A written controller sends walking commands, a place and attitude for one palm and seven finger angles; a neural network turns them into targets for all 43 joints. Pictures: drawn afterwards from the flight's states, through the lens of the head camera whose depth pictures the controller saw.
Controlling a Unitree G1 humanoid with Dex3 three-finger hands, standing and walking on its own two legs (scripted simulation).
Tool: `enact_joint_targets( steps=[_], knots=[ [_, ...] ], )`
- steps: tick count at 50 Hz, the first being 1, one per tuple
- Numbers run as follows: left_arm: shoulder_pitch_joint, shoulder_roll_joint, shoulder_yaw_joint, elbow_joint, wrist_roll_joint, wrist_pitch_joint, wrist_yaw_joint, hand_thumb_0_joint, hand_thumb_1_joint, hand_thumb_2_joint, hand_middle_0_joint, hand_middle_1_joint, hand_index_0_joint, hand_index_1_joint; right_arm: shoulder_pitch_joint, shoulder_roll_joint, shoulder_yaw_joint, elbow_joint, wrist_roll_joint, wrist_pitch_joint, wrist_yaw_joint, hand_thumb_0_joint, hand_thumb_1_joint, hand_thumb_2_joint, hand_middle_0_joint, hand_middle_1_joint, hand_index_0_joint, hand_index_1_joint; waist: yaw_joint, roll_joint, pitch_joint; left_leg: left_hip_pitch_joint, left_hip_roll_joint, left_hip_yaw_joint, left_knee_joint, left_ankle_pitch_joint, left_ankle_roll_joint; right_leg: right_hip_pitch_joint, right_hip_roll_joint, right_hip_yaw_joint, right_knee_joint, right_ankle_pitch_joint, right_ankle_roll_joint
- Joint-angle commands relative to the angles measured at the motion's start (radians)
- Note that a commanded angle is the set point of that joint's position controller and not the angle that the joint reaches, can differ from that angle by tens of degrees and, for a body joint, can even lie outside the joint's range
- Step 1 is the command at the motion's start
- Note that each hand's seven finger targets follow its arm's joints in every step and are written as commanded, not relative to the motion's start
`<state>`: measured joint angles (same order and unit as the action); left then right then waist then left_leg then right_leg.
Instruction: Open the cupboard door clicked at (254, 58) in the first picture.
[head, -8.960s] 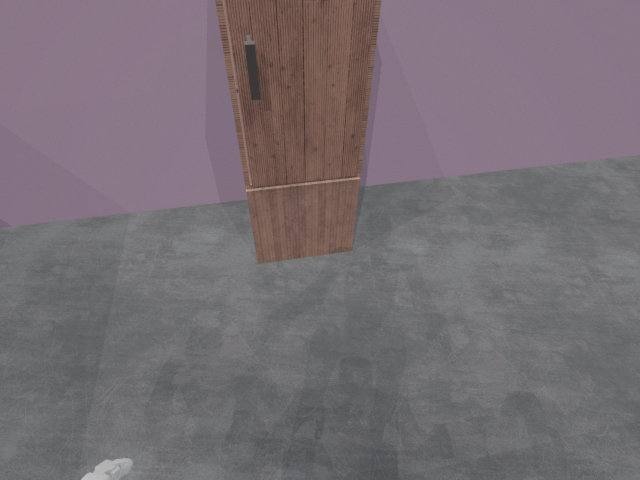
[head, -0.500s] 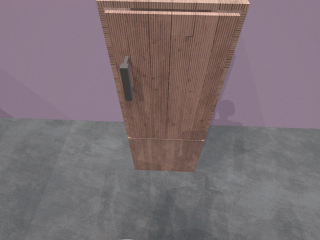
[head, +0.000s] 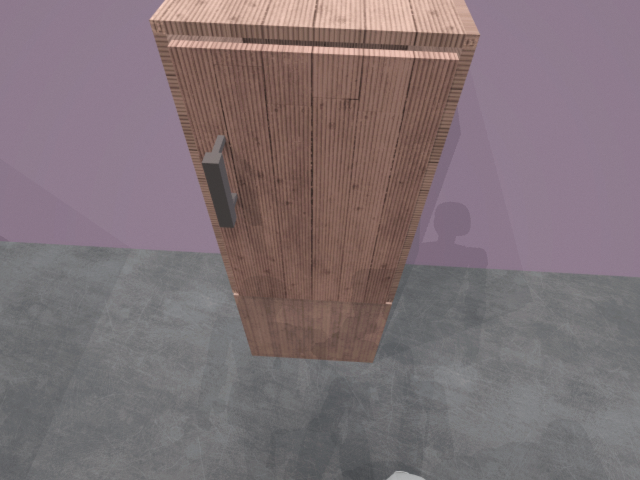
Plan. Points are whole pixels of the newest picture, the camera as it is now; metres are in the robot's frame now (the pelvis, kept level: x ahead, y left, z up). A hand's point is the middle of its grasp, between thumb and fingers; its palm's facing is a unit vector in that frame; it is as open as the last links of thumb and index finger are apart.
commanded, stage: come to a stop and stand still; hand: left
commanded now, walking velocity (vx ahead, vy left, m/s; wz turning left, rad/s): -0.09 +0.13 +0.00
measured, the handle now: (224, 182) +0.51 +0.20 +0.06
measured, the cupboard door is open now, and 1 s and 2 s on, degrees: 0 0 0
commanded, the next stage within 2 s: look again from close up in 0.88 s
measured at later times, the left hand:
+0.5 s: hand out of the picture -0.01 +0.18 -0.18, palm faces +0.11 -0.97 -0.22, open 7.4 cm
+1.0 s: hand out of the picture -0.02 +0.19 -0.17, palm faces +0.06 -0.97 -0.22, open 7.3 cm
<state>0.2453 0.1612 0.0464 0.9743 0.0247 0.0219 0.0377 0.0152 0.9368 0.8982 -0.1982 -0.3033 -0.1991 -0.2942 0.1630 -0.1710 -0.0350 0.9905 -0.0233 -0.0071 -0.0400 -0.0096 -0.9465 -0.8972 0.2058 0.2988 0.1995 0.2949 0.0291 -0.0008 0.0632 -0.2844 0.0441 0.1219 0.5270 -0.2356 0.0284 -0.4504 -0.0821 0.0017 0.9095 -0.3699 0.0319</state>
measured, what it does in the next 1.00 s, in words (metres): steps on the spot: right foot, then left foot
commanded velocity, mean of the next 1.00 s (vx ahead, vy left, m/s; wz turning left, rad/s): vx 0.02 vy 0.07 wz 0.00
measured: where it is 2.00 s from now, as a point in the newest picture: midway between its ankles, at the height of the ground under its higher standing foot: outside the picture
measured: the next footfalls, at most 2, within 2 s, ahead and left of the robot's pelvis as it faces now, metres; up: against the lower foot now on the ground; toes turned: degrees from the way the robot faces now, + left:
right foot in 0.10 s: +0.06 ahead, -0.17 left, +0.00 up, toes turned -4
left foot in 0.52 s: -0.01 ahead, +0.11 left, +0.00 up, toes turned +5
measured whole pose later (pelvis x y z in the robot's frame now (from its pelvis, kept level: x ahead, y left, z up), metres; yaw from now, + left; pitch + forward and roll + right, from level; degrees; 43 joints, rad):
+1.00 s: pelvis -0.04 +0.01 +0.01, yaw +2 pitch -1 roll +0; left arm 0.25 0.15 0.01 1.08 0.01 -0.01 0.04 0.01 0.94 0.90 -0.20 -0.30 -0.20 -0.29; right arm 0.30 -0.13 0.00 1.11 -0.01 0.00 -0.03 0.01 -0.92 -0.90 0.20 0.30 0.20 0.29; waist -0.01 0.01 0.02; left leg -0.18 -0.02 0.07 0.45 -0.25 0.03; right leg -0.18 0.00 -0.06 0.47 -0.28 -0.02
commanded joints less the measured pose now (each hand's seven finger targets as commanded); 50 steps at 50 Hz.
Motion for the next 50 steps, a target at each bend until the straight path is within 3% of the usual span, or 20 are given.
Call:
enact_joint_targets(
  steps=[1,3,5,6,8,12,18,22,24,25,26,27,31,37,39,42,44,48,49,50],
  knots=[
    [0.170,0.020,0.003,-0.005,0.003,0.000,-0.003,0.000,0.900,0.900,-0.200,-0.300,-0.200,-0.300,0.027,-0.155,-0.046,-0.068,-0.008,0.013,0.015,0.000,-0.900,-0.900,0.200,0.300,0.200,0.300,0.010,0.164,-0.082,-0.045,0.195,-0.110,-0.076,0.351,0.125,0.181,0.044,-0.092,-0.173,0.063,0.010],
    [0.204,0.068,0.013,-0.008,0.008,-0.017,-0.003,0.000,0.900,0.900,-0.200,-0.300,-0.200,-0.300,0.028,-0.132,-0.047,-0.077,-0.005,0.022,0.025,0.000,-0.900,-0.900,0.200,0.300,0.200,0.300,0.037,0.060,-0.094,-0.092,0.118,-0.068,0.054,0.099,0.046,0.269,0.016,-0.070,-0.369,0.238,0.012],
    [0.169,0.247,0.035,-0.051,0.013,-0.032,0.003,0.000,0.900,0.900,-0.200,-0.300,-0.200,-0.300,0.080,-0.042,-0.042,-0.110,0.006,0.040,0.025,0.000,-0.900,-0.900,0.200,0.300,0.200,0.300,0.021,-0.346,-0.095,-0.223,-0.070,-0.077,0.440,-0.397,-0.041,0.204,-0.355,0.396,-0.582,0.546,-0.136],
    [0.152,0.252,0.032,-0.062,0.010,-0.030,-0.002,0.000,0.900,0.900,-0.200,-0.300,-0.200,-0.300,0.074,-0.067,-0.045,-0.106,0.003,0.052,0.026,0.000,-0.900,-0.900,0.200,0.300,0.200,0.300,0.023,-0.220,-0.108,-0.204,-0.049,-0.165,0.557,-0.360,-0.035,0.148,-0.371,0.374,-0.607,0.380,-0.193],
    [0.067,0.247,0.047,-0.079,0.013,-0.032,0.006,0.000,0.900,0.900,-0.200,-0.300,-0.200,-0.300,0.042,-0.073,-0.044,-0.105,-0.005,0.061,0.036,0.000,-0.900,-0.900,0.200,0.300,0.200,0.300,-0.004,-0.261,-0.063,-0.304,-0.040,-0.167,0.703,-0.258,-0.048,0.147,-0.317,0.372,-0.610,0.287,-0.183],
    [0.043,0.207,0.040,-0.090,0.005,-0.033,0.010,0.000,0.900,0.900,-0.200,-0.300,-0.200,-0.300,0.066,-0.102,-0.046,-0.076,0.000,0.055,0.051,0.000,-0.900,-0.900,0.200,0.300,0.200,0.300,-0.001,-0.205,-0.092,-0.296,-0.033,-0.136,0.681,-0.121,-0.078,0.218,-0.244,0.184,-0.575,0.308,-0.164],
    [0.105,0.224,0.045,-0.061,0.014,-0.026,0.010,0.000,0.900,0.900,-0.200,-0.300,-0.200,-0.300,0.032,-0.060,-0.024,-0.088,0.007,0.045,0.054,0.000,-0.900,-0.900,0.200,0.300,0.200,0.300,0.035,-0.193,-0.086,-0.217,-0.033,-0.076,0.359,-0.183,-0.079,0.265,-0.255,0.198,-0.602,0.199,-0.192],
    [0.063,0.228,0.049,-0.060,0.012,-0.011,0.004,0.000,0.900,0.900,-0.200,-0.300,-0.200,-0.300,0.137,-0.036,-0.015,-0.052,0.014,0.026,0.046,0.000,-0.900,-0.900,0.200,0.300,0.200,0.300,-0.005,-0.210,-0.104,0.035,-0.069,-0.024,0.043,-0.116,-0.055,0.154,-0.194,0.148,-0.556,0.124,-0.158],
    [0.040,0.170,0.035,-0.068,-0.002,0.003,0.001,0.000,0.900,0.900,-0.200,-0.300,-0.200,-0.300,0.242,-0.073,-0.016,-0.017,0.016,0.012,0.034,0.000,-0.900,-0.900,0.200,0.300,0.200,0.300,-0.049,-0.050,-0.126,0.226,-0.012,-0.060,-0.151,-0.019,-0.040,0.034,-0.099,0.053,-0.411,0.017,-0.083],
    [0.044,0.098,0.022,-0.080,-0.009,0.010,-0.004,0.000,0.900,0.900,-0.200,-0.300,-0.200,-0.300,0.243,-0.146,-0.031,-0.027,0.005,0.007,0.030,0.000,-0.900,-0.900,0.200,0.300,0.200,0.300,-0.050,0.218,-0.091,0.193,0.186,-0.324,-0.258,-0.040,0.026,-0.075,0.005,-0.039,-0.245,-0.104,-0.028],
    [0.010,0.076,0.013,-0.089,-0.005,0.013,-0.001,0.000,0.900,0.900,-0.200,-0.300,-0.200,-0.300,0.216,-0.190,-0.038,-0.050,-0.001,0.014,0.023,0.000,-0.900,-0.900,0.200,0.300,0.200,0.300,-0.055,0.308,-0.026,0.045,0.296,-0.441,-0.330,-0.018,0.116,-0.087,0.037,-0.054,-0.110,-0.195,-0.012],
    [-0.011,0.084,0.013,-0.102,-0.002,0.014,-0.004,0.000,0.900,0.900,-0.200,-0.300,-0.200,-0.300,0.179,-0.183,-0.033,-0.071,-0.008,0.017,0.020,0.000,-0.900,-0.900,0.200,0.300,0.200,0.300,-0.043,0.211,0.031,-0.065,0.318,-0.423,-0.334,-0.021,0.169,-0.054,0.018,-0.020,-0.012,-0.156,-0.022],
    [0.051,0.055,0.008,-0.007,-0.001,0.003,-0.017,0.000,0.900,0.900,-0.200,-0.300,-0.200,-0.300,0.096,-0.092,0.001,-0.049,-0.002,-0.007,0.006,0.000,-0.900,-0.900,0.200,0.300,0.200,0.300,0.003,0.175,-0.005,0.007,0.152,-0.219,-0.258,0.282,0.128,0.015,0.023,-0.019,0.041,-0.006,-0.022],
    [0.019,0.040,-0.009,0.013,-0.009,-0.015,-0.008,0.000,0.900,0.900,-0.200,-0.300,-0.200,-0.300,0.199,-0.094,-0.003,0.014,-0.001,-0.014,-0.005,0.000,-0.900,-0.900,0.200,0.300,0.200,0.300,-0.031,0.088,-0.064,0.170,0.181,-0.256,-0.188,0.519,0.149,0.134,0.031,-0.038,-0.312,-0.035,-0.017],
    [0.074,0.044,-0.012,0.042,-0.010,-0.027,-0.003,0.000,0.900,0.900,-0.200,-0.300,-0.200,-0.300,0.194,-0.088,0.001,0.026,0.008,-0.018,-0.004,0.000,-0.900,-0.900,0.200,0.300,0.200,0.300,-0.003,0.036,-0.099,0.134,0.145,-0.237,-0.134,0.432,0.099,0.280,0.022,-0.024,-0.516,0.157,-0.019],
    [0.099,0.106,-0.015,0.071,-0.011,-0.042,0.003,0.000,0.900,0.900,-0.200,-0.300,-0.200,-0.300,0.182,-0.033,0.015,0.032,0.019,-0.021,0.004,0.000,-0.900,-0.900,0.200,0.300,0.200,0.300,-0.019,-0.060,-0.070,-0.003,0.035,-0.149,-0.128,0.091,0.001,0.386,-0.141,0.114,-0.518,0.520,-0.099],
    [0.070,0.086,-0.020,0.077,-0.015,-0.047,0.003,0.000,0.900,0.900,-0.200,-0.300,-0.200,-0.300,0.184,-0.036,0.016,0.061,0.012,-0.007,0.004,0.000,-0.900,-0.900,0.200,0.300,0.200,0.300,-0.034,-0.159,-0.060,0.069,0.027,-0.131,-0.132,0.080,-0.013,0.309,-0.109,0.098,-0.523,0.452,-0.114],
    [0.062,0.064,-0.028,0.079,-0.017,-0.039,0.004,0.000,0.900,0.900,-0.200,-0.300,-0.200,-0.300,0.197,-0.038,0.025,0.103,0.011,-0.015,0.005,0.000,-0.900,-0.900,0.200,0.300,0.200,0.300,-0.026,-0.027,-0.016,0.097,0.063,-0.162,-0.188,0.163,0.006,0.268,-0.039,0.052,-0.531,0.280,-0.078],
    [0.152,0.096,-0.035,0.109,-0.002,-0.060,0.042,0.000,0.900,0.900,-0.200,-0.300,-0.200,-0.300,0.094,-0.107,0.024,0.024,0.018,-0.024,0.018,0.000,-0.900,-0.900,0.200,0.300,0.200,0.300,0.012,-0.073,0.049,0.021,0.074,-0.133,-0.002,0.186,-0.014,0.227,-0.068,0.090,-0.529,0.522,-0.059],
    [0.097,0.126,-0.035,0.057,-0.011,-0.065,0.032,0.000,0.900,0.900,-0.200,-0.300,-0.200,-0.300,0.151,-0.055,0.025,0.004,0.012,-0.010,0.025,0.000,-0.900,-0.900,0.200,0.300,0.200,0.300,-0.043,-0.037,0.008,0.025,0.024,-0.139,-0.031,-0.086,-0.016,0.193,-0.108,0.147,-0.578,0.167,-0.098]
  ],
)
